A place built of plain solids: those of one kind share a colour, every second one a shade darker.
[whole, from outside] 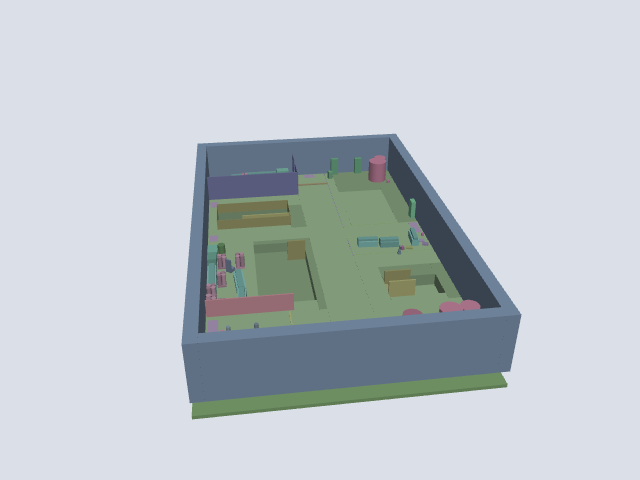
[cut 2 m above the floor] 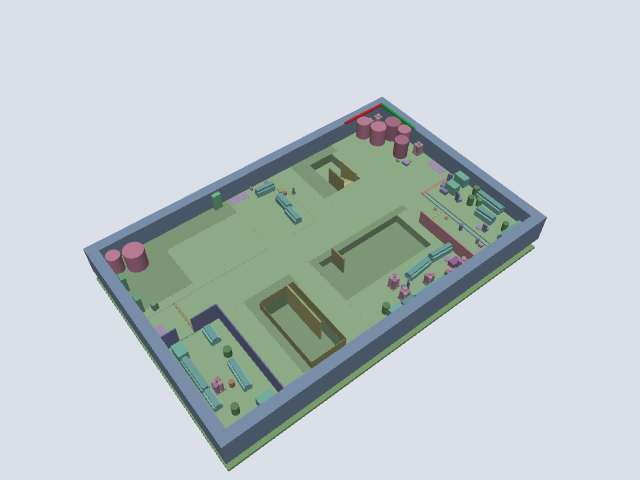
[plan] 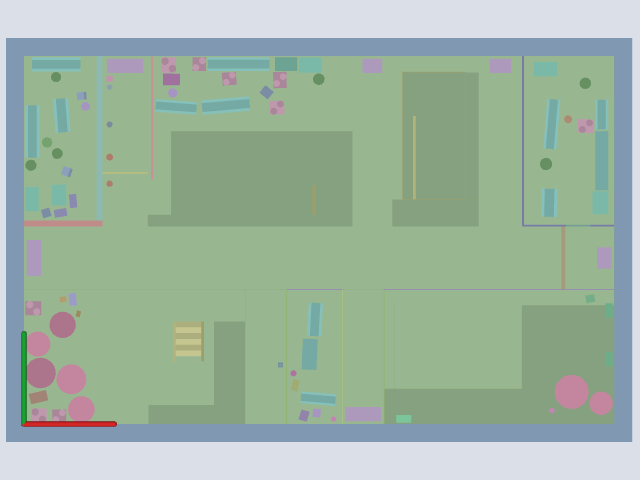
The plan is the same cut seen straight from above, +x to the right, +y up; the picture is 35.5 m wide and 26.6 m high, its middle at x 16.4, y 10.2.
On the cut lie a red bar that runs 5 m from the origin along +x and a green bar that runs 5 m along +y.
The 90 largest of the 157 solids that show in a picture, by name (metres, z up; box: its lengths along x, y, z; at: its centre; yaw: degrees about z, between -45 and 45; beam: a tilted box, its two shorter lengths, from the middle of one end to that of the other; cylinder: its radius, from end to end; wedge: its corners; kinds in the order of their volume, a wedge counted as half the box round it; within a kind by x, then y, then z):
{
 "floor_1": {"box": [4.02, 9.12, 1.24], "at": [2.01, 15.84, -0.38]},
 "floor_2": {"box": [4.5, 7.45, 1.0], "at": [2.25, 3.73, -0.5]},
 "floor_3": {"box": [2.5, 9.45, 1.0], "at": [5.6, 15.68, -0.5]},
 "floor_4": {"box": [2.4, 7.45, 1.0], "at": [5.7, 3.73, -0.5]},
 "floor_5": {"box": [0.8, 4.63, 2.1], "at": [7.3, 3.37, -1.05]},
 "floor_6": {"box": [1.3, 4.63, 2.1], "at": [7.5, 13.91, -1.05]},
 "floor_7": {"box": [2.83, 4.63, 1.03], "at": [9.12, 3.37, -1.59]},
 "floor_8": {"box": [5.35, 1.05, 2.1], "at": [9.57, 0.53, -1.05]},
 "floor_9": {"box": [5.35, 1.77, 2.1], "at": [9.57, 6.57, -1.05]},
 "floor_10": {"box": [1.72, 4.63, 2.1], "at": [11.39, 3.37, -1.05]},
 "floor_11": {"box": [11.35, 0.65, 2.1], "at": [12.53, 11.28, -1.05]},
 "floor_12": {"box": [11.35, 4.17, 2.1], "at": [12.53, 18.32, -1.05]},
 "floor_13": {"box": [9.43, 4.63, 1.16], "at": [12.87, 13.91, -1.52]},
 "floor_14": {"box": [2.3, 7.45, 1.0], "at": [13.4, 3.73, -0.5]},
 "floor_15": {"box": [3.1, 7.45, 1.0], "at": [16.1, 3.73, -0.5]},
 "floor_16": {"box": [32.7, 3.5, 1.0], "at": [16.35, 9.2, -0.5]},
 "floor_17": {"box": [0.62, 4.63, 2.1], "at": [17.89, 13.91, -1.05]},
 "floor_18": {"box": [2.3, 7.45, 1.0], "at": [18.8, 3.73, -0.5]},
 "floor_19": {"box": [2.2, 9.45, 1.0], "at": [19.3, 15.68, -0.5]},
 "floor_20": {"box": [0.6, 4.63, 2.1], "at": [20.25, 4.26, -1.05]},
 "floor_21": {"box": [0.6, 7.03, 2.1], "at": [20.7, 15.96, -1.05]},
 "floor_22": {"box": [3.43, 7.03, 0.4], "at": [22.71, 15.96, -1.9]},
 "floor_23": {"box": [4.8, 1.5, 2.1], "at": [22.8, 11.7, -1.05]},
 "floor_24": {"box": [4.8, 0.92, 2.1], "at": [22.8, 19.94, -1.05]},
 "floor_25": {"box": [7.03, 4.63, 2.1], "at": [24.07, 4.26, -1.05]},
 "floor_26": {"box": [0.77, 7.03, 2.1], "at": [24.82, 15.96, -1.05]},
 "floor_27": {"box": [12.75, 1.95, 2.1], "at": [26.32, 0.97, -1.05]},
 "floor_28": {"box": [12.75, 0.87, 2.1], "at": [26.32, 7.01, -1.05]},
 "floor_29": {"box": [2.4, 9.45, 1.0], "at": [26.4, 15.68, -0.5]},
 "floor_30": {"box": [5.12, 4.63, 2.1], "at": [30.14, 4.26, -1.05]},
 "floor_31": {"box": [5.1, 9.45, 1.0], "at": [30.15, 15.68, -0.5]},
 "wall_1": {"box": [1.0, 20.4, 5.0], "at": [-0.5, 10.2, 1.5]},
 "wall_2": {"box": [34.7, 1.0, 5.0], "at": [16.35, -0.5, 1.5]},
 "wall_3": {"box": [34.7, 1.0, 5.0], "at": [16.35, 20.9, 1.5]},
 "wall_4": {"box": [1.0, 20.4, 5.0], "at": [33.2, 10.2, 1.5]},
 "floor_base_1": {"box": [34.7, 22.4, 0.3], "at": [16.35, 10.2, -2.35]},
 "vat_1": {"cylinder": 0.69, "from": [0.77, 4.43, 0.0], "to": [0.77, 4.43, 2.12]},
 "vat_2": {"cylinder": 0.84, "from": [0.92, 2.83, 0.0], "to": [0.92, 2.83, 2.34]},
 "vat_3": {"cylinder": 0.73, "from": [2.14, 5.5, 0.0], "to": [2.14, 5.5, 2.34]},
 "vat_4": {"cylinder": 0.83, "from": [2.62, 2.48, 0.0], "to": [2.62, 2.48, 2.26]},
 "vat_5": {"cylinder": 0.74, "from": [3.17, 0.81, 0.0], "to": [3.17, 0.81, 1.92]},
 "vat_6": {"cylinder": 0.94, "from": [30.34, 1.78, 0.0], "to": [30.34, 1.78, 2.21]},
 "vat_7": {"cylinder": 0.65, "from": [31.98, 1.15, 0.0], "to": [31.98, 1.15, 1.91]},
 "cask_row_1": {"box": [0.79, 2.92, 0.58], "at": [0.47, 16.21, 0.53]},
 "cask_row_2": {"box": [0.49, 2.92, 0.23], "at": [0.47, 16.21, 0.94]},
 "cask_row_3": {"box": [2.69, 0.79, 0.62], "at": [1.79, 19.93, 0.55]},
 "cask_row_4": {"box": [2.69, 0.49, 0.24], "at": [1.79, 19.93, 0.98]},
 "cask_row_5": {"box": [0.84, 1.88, 0.63], "at": [2.09, 17.1, 0.56], "yaw": 4.3},
 "cask_row_6": {"box": [2.27, 0.7, 0.64], "at": [8.43, 17.57, 0.32], "yaw": -4.2},
 "cask_row_7": {"box": [2.64, 0.8, 0.52], "at": [11.18, 17.65, 0.26], "yaw": 5.0},
 "cask_row_8": {"box": [3.43, 0.77, 0.59], "at": [11.89, 19.95, 0.29]},
 "cask_row_9": {"box": [3.43, 0.48, 0.23], "at": [11.89, 19.95, 0.7]},
 "cask_row_10": {"box": [0.83, 1.71, 0.54], "at": [15.83, 3.87, 0.27], "yaw": -2.6},
 "cask_row_11": {"box": [0.79, 1.84, 0.55], "at": [16.13, 5.79, 0.28], "yaw": -2.9},
 "cask_row_12": {"box": [1.93, 0.65, 0.63], "at": [16.3, 1.4, 0.32], "yaw": -4.7},
 "cask_row_13": {"box": [0.87, 1.56, 0.58], "at": [29.11, 12.26, 0.29], "yaw": -1.4},
 "cask_row_14": {"box": [0.73, 2.76, 0.55], "at": [29.25, 16.62, 0.28], "yaw": -4.7},
 "cask_row_15": {"box": [0.72, 3.27, 0.63], "at": [32.01, 14.59, 0.32]},
 "cask_row_16": {"box": [0.45, 3.27, 0.24], "at": [32.01, 14.59, 0.75]},
 "cask_row_17": {"box": [0.73, 1.65, 0.55], "at": [32.01, 17.15, 0.28]},
 "pallet_load_1": {"box": [0.74, 1.34, 1.0], "at": [0.44, 12.46, 0.74]},
 "pallet_load_2": {"box": [0.81, 1.16, 0.97], "at": [1.94, 12.69, 0.72], "yaw": 0.9},
 "pallet_load_3": {"box": [1.23, 0.77, 1.0], "at": [14.52, 19.95, 0.5]},
 "pallet_load_4": {"box": [1.26, 0.86, 0.93], "at": [15.87, 19.9, 0.47]},
 "pallet_load_5": {"box": [1.31, 0.79, 0.96], "at": [28.9, 19.68, 0.48]},
 "pallet_load_6": {"box": [0.87, 1.28, 1.09], "at": [31.93, 12.26, 0.55]},
 "rail_1": {"box": [0.16, 2.22, 2.17], "at": [8.33, 4.57, 0.01]},
 "rail_2": {"box": [0.16, 2.22, 2.17], "at": [9.9, 4.57, 0.01]},
 "rail_3": {"box": [0.16, 1.64, 2.0], "at": [16.05, 12.42, 0.05]},
 "rail_4": {"box": [0.04, 7.03, 1.0], "at": [20.98, 15.96, 0.5]},
 "rail_5": {"box": [0.16, 4.62, 2.7], "at": [21.63, 14.76, -0.35]},
 "rail_6": {"box": [0.04, 7.03, 1.0], "at": [24.45, 15.96, 0.5]},
 "part_1": {"box": [0.1, 9.35, 2.65], "at": [27.65, 15.72, 1.27]},
 "part_2": {"box": [2.43, 0.1, 2.65], "at": [28.82, 11.0, 1.27]},
 "part_3": {"box": [1.32, 0.1, 2.65], "at": [32.04, 11.0, 1.27]},
 "step_terE_tread_1": {"box": [0.33, 9.12, 1.12], "at": [4.18, 15.84, -0.44]},
 "control_cabinet_1": {"box": [0.83, 0.44, 1.78], "at": [21.04, 0.29, 0.89]},
 "control_cabinet_2": {"box": [0.43, 0.81, 1.87], "at": [32.41, 6.3, 0.94]},
 "control_cabinet_3": {"box": [0.42, 0.78, 1.79], "at": [32.42, 3.59, 0.9]},
 "step_terS_tread_1": {"box": [4.35, 0.33, 1.12], "at": [2.17, 11.12, -0.44]},
 "screenW_1": {"box": [0.12, 6.8, 1.55], "at": [7.1, 16.95, 0.78]},
 "barrel_1": {"cylinder": 0.3, "from": [1.84, 14.99, 0.24], "to": [1.84, 14.99, 1.25]},
 "barrel_2": {"cylinder": 0.32, "from": [16.33, 19.11, 0.0], "to": [16.33, 19.11, 1.0]},
 "barrel_3": {"cylinder": 0.34, "from": [28.93, 14.41, 0.0], "to": [28.93, 14.41, 0.84]},
 "barrel_4": {"cylinder": 0.32, "from": [31.11, 18.89, 0.0], "to": [31.11, 18.89, 0.98]},
 "tread_1": {"box": [1.41, 0.32, 0.61], "at": [9.12, 4.88, -0.77]},
 "tread_2": {"box": [1.41, 0.32, 0.77], "at": [9.12, 5.2, -0.69]},
 "tread_3": {"box": [1.41, 0.32, 0.92], "at": [9.12, 5.52, -0.61]},
 "pump_skid_1": {"box": [0.98, 0.59, 0.61], "at": [0.8, 1.49, 0.3], "yaw": 13.1},
 "sack_pile_1": {"box": [0.94, 0.65, 0.56], "at": [8.17, 19.1, 0.28], "yaw": -0.5}
}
